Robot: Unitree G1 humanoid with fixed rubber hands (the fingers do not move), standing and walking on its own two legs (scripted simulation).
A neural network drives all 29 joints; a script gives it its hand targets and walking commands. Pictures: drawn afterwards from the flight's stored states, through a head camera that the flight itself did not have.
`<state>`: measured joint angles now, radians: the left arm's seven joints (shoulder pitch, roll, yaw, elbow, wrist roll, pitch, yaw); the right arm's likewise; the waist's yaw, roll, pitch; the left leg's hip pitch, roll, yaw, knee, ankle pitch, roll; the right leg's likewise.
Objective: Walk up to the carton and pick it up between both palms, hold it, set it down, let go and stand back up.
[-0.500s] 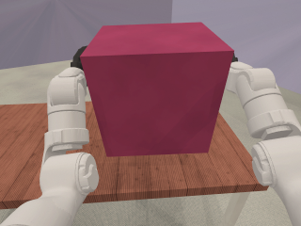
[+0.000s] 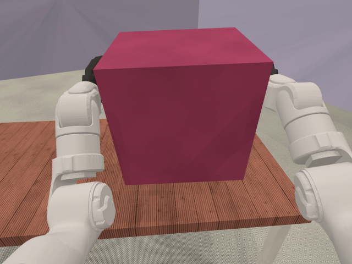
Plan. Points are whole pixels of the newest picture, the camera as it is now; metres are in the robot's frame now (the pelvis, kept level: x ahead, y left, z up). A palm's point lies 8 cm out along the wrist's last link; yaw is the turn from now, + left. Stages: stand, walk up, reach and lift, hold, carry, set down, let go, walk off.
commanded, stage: hold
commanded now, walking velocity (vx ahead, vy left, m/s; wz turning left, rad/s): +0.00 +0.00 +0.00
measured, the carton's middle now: (180, 105) +0.39 +0.00 +0.26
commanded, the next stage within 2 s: none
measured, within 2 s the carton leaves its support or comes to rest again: neither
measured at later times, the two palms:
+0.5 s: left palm (87, 89) +0.36 +0.20 +0.31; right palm (261, 83) +0.37 -0.17 +0.32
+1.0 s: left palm (89, 88) +0.36 +0.19 +0.32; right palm (266, 83) +0.36 -0.17 +0.32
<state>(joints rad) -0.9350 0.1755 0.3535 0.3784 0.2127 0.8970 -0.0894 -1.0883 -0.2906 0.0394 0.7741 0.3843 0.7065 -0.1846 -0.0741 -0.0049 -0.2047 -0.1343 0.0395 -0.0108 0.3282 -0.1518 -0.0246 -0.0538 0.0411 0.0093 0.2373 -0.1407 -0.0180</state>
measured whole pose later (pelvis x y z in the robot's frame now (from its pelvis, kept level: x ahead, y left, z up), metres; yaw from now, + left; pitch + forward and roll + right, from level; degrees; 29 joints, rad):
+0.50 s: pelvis +0.00 +0.00 +0.00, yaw +1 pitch -2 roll -1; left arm -0.95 0.21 0.34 0.39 0.19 0.88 -0.09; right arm -1.09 -0.29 0.05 0.75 0.39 0.69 -0.20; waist -0.07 -0.01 -0.20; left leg -0.15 0.04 -0.03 0.33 -0.15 -0.03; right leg -0.06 0.05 0.00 0.23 -0.14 -0.02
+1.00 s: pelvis +0.00 +0.00 +0.00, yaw +0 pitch -3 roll -1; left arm -0.96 0.17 0.38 0.38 0.22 0.90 -0.09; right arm -1.10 -0.29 0.05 0.77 0.39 0.70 -0.19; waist -0.06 0.00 -0.20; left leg -0.13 0.04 -0.01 0.33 -0.15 -0.03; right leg -0.06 0.05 0.02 0.24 -0.14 -0.02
